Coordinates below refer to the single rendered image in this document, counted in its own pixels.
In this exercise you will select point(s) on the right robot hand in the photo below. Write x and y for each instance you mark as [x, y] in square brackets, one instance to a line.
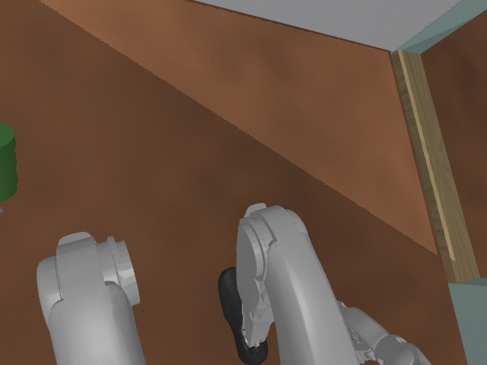
[362, 328]

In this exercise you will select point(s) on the cup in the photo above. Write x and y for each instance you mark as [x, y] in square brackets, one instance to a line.
[8, 163]

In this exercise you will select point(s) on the right robot foot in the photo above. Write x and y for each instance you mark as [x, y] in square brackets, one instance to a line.
[232, 308]

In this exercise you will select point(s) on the right robot arm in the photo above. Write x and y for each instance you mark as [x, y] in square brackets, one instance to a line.
[394, 350]

